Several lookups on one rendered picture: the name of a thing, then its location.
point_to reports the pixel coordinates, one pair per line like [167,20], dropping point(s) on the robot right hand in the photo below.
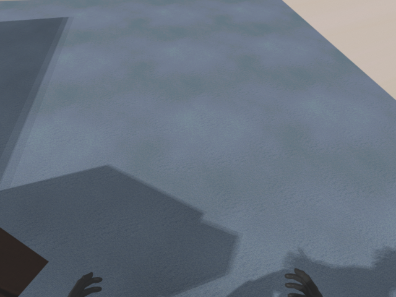
[308,287]

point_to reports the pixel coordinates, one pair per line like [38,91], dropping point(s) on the pedestal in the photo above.
[19,265]

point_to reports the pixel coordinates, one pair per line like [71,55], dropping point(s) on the robot left hand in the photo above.
[86,280]

